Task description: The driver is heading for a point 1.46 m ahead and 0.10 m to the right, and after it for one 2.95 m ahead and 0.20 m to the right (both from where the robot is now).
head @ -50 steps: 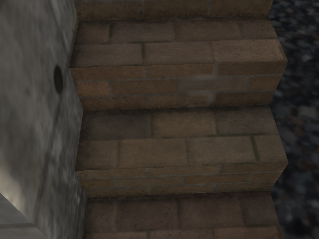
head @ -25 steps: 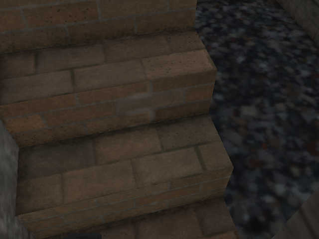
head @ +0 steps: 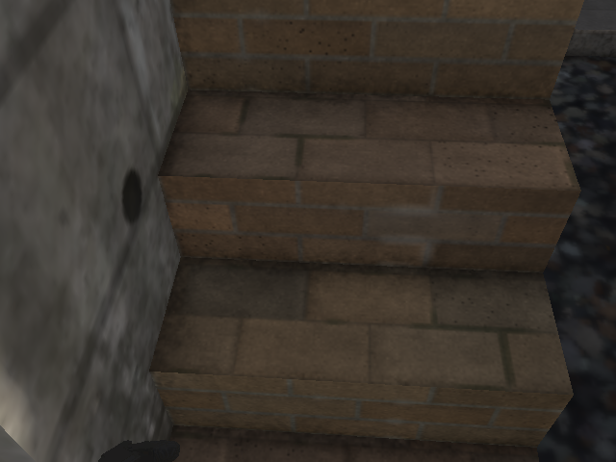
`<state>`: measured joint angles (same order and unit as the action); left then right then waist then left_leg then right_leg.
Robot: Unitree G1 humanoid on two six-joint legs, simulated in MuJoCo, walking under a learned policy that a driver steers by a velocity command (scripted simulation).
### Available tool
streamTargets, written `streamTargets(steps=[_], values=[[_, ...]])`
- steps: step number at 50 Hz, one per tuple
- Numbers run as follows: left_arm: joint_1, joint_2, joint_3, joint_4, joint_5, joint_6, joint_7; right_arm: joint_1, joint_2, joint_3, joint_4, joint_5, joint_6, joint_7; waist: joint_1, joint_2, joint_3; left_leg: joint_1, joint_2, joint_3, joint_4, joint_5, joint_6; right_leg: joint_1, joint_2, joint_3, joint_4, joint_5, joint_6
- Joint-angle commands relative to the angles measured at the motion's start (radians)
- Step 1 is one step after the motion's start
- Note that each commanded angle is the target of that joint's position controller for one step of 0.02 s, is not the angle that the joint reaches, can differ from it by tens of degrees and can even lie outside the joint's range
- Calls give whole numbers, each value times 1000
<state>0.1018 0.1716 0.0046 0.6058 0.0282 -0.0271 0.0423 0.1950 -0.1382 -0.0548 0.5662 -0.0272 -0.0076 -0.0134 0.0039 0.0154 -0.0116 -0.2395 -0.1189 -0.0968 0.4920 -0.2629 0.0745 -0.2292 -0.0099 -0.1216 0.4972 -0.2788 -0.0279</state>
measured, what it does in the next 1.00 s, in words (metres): steps on the spot: left foot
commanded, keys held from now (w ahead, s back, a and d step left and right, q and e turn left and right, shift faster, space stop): w+q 0.10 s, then w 0.34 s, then w+e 0.56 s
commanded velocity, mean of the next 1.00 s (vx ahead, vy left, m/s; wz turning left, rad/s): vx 0.22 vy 0.04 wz -0.02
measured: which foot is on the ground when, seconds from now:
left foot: down 0.00-0.34, up 0.36-0.58, down 0.60-1.00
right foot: down 0.00-0.60, up 0.62-1.00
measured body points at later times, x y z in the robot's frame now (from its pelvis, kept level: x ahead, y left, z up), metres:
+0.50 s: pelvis +0.03 +0.04 +0.00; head +0.05 +0.03 +0.45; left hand +0.10 +0.33 -0.10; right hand +0.23 -0.18 -0.10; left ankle -0.02 +0.15 -0.65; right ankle -0.02 -0.09 -0.74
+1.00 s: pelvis -0.03 +0.07 +0.00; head +0.00 +0.11 +0.45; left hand +0.21 +0.29 -0.09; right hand +0.07 -0.22 -0.06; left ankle +0.03 +0.19 -0.74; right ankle -0.07 -0.09 -0.67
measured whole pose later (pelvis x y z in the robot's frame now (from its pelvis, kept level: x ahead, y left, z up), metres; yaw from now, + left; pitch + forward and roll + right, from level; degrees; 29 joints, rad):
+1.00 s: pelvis -0.03 +0.07 +0.00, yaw -5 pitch +2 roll -3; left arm 0.05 0.27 0.04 0.60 -0.03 0.11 0.04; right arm 0.25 -0.26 -0.03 0.60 -0.04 -0.01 -0.10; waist -0.06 -0.04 0.02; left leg -0.37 0.15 0.15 0.53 -0.19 0.01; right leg -0.48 -0.04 -0.02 1.02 -0.40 0.10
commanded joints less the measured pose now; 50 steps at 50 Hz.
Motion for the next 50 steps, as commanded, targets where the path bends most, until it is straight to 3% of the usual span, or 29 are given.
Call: streamTargets(steps=[1, 2, 4, 5, 7, 10, 12, 15, 16, 17, 18, 19, 20, 21, 22, 24, 26, 28, 29, 30, 31, 32, 33, 34, 35, 37, 42, 45, 50], values=[[-65, 107, 28, -82, 20, -3, 14, -73, -20, -2, -105, 14, -34, 3, -2, -93, -53, -101, 102, -119, 5, 68, 20, 111, -99, 93, -88, 101, 3], [-85, 129, 28, -89, 17, 3, 26, -46, -11, -2, -100, 16, -33, -7, -17, -166, -30, -136, 70, -81, 62, 10, 3, 106, -163, 148, -139, 166, -35], [-109, 130, 22, -96, 3, -6, 50, 4, -26, 2, -82, -4, -18, -15, -63, -188, -60, -104, 58, 2, 114, -74, -27, 77, -280, 206, -167, 259, -100], [-120, 121, 21, -110, -16, -2, 52, 23, -56, -7, -68, -20, -11, -14, -60, -175, -75, -45, 61, 11, 122, -84, -27, 34, -257, 155, -130, 271, -97], [-80, 142, 28, -95, -10, 9, 38, -12, -52, 10, -65, -35, -16, -7, -54, -58, -92, -12, 83, 4, 48, -17, 2, 27, -226, 90, -74, 182, -76], [-68, 104, 21, -119, -15, 14, 17, -82, -64, 20, -84, -11, -47, -11, 7, 142, -81, -30, 172, -232, -120, 327, 47, 61, -66, -19, 56, 57, 14], [-12, 93, 16, -90, -19, 13, 12, -110, -36, 34, -85, -7, -55, -20, 32, 91, -120, 37, 180, -233, -109, 518, 43, 108, -54, 2, -1, 70, 22], [-37, 74, 2, -71, -18, 5, 4, -74, -26, 34, -68, -4, -56, -28, 8, 28, -127, 90, 151, -160, -80, 675, -5, 148, -93, 18, -55, 298, 12], [15, 183, 49, -58, -17, 14, 29, -36, -124, -11, -33, 18, -27, -14, 27, 57, -108, 28, 61, -58, 44, 683, 13, 206, -126, 12, 11, 503, 20], [196, 278, 90, 10, -24, 26, 54, -29, -178, -40, -39, 23, -4, 3, 65, -1, -136, -139, 32, -4, 207, 532, 1, 379, -233, 90, 39, 927, -25], [332, 313, 110, 62, -15, 37, 63, -30, -143, -41, -50, 27, 3, 7, 104, -143, -156, -366, -20, 54, 382, 49, -43, 542, -396, 196, 29, 1319, -139], [389, 314, 126, 76, 15, 42, 69, -61, -130, -36, -53, 10, 18, 13, 136, -178, -164, -508, -8, 82, 764, -369, -98, 543, -556, 291, 3, 1439, -287], [339, 285, 128, 70, 34, 37, 77, -84, -91, -28, -66, 1, 21, 9, 114, -89, -130, -519, 23, -22, 954, -346, -124, 405, -566, 251, -61, 1227, -329], [165, 246, 116, 35, 53, 30, 80, -45, -66, -21, -64, -4, 27, 10, 18, -133, -73, -468, 70, -93, 1039, -270, -123, 224, -519, 185, -93, 941, -293], [-15, 167, 84, -22, 58, 23, 71, 24, -99, -29, -26, -2, 29, 7, -51, -103, -56, -335, 89, -101, 1014, -207, -127, 45, -461, 95, -124, 754, -231], [-175, 111, 46, -75, 38, 19, 38, 86, -104, -16, 18, -2, 42, 16, -102, -90, -28, -91, 91, 8, 569, -114, -130, -115, -299, -49, -127, 684, -116], [-13, 130, 52, -47, 30, 26, 26, -62, -43, 21, -4, -3, 36, 0, 37, -167, -8, -61, 86, 140, 120, -156, -118, 74, -238, -14, -169, 586, -74], [117, 192, 83, 20, -11, 47, 10, -8, -16, 26, 29, -18, 20, -19, 43, -221, 4, 50, 32, 248, -129, 69, -92, 107, -211, 13, -70, 550, -57], [159, 189, 91, 26, -28, 41, -3, 80, -62, 11, 70, -32, 6, -20, 36, -214, 27, 112, 67, 208, -176, 250, -88, 47, -173, 19, 0, 426, -23], [145, 127, 72, 6, -19, 44, -14, 147, -105, 3, 83, -46, -22, -18, 18, -124, 6, 197, 195, 114, -136, 587, -77, -34, -131, 27, 73, 49, 20], [159, 102, 39, 3, -60, 55, 6, 85, -319, -38, 26, -50, -45, 2, -16, 160, -132, 142, 492, -218, -72, 1047, 65, -103, -79, 48, 353, -257, 112], [169, 146, 68, 26, -64, 74, 22, 139, -318, -45, 42, -69, -64, 8, -43, 89, -248, 57, 629, -338, -62, 1041, 241, -42, -40, 222, 688, -420, 150], [111, 179, 85, 8, -66, 82, 25, 148, -329, -45, 53, -69, -75, 5, -50, 42, -210, 92, 632, -274, -50, 924, 282, -223, 5, 345, 856, -438, 152], [48, 186, 93, -8, -69, 92, 28, 98, -318, -43, 48, -64, -77, 4, -23, 30, -159, 77, 602, -246, -35, 862, 238, -335, 14, 376, 954, -394, 156], [78, 203, 100, 2, -52, 91, 40, 119, -294, -40, 59, -36, -69, -14, -14, 74, -144, 114, 534, -191, -24, 726, 201, -407, 19, 374, 1031, -351, 168], [60, 209, 98, -13, -36, 95, 39, 96, -227, -14, 51, -14, -49, -46, 0, 105, -105, 80, 473, -95, -43, 558, 145, -437, 36, 319, 1086, -216, 183], [-40, 128, 52, -60, -56, 98, 28, 91, -201, 4, -7, -31, -14, -98, -41, 176, -56, 13, 435, 15, -127, 241, 119, -424, 10, 175, 835, -53, 196], [-109, 110, 32, -84, -63, 111, 6, 78, -258, -15, -29, -30, 2, -102, -67, 196, -46, -16, 465, 28, -184, 141, 129, -347, -28, 144, 660, -91, 167], [-101, 148, 42, -102, -52, 127, -7, 16, -314, -36, -24, -6, -19, -84, -50, 227, -50, -94, 494, 62, -209, -2, 85, -178, -62, 99, 431, -142, 87]])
